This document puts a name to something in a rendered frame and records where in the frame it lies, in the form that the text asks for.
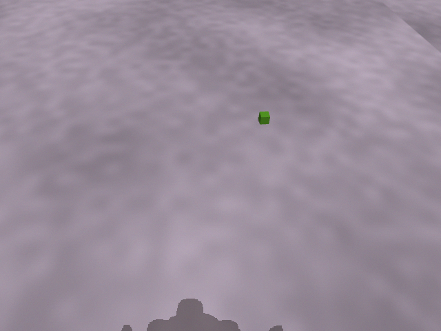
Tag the cube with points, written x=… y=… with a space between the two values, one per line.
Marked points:
x=264 y=117

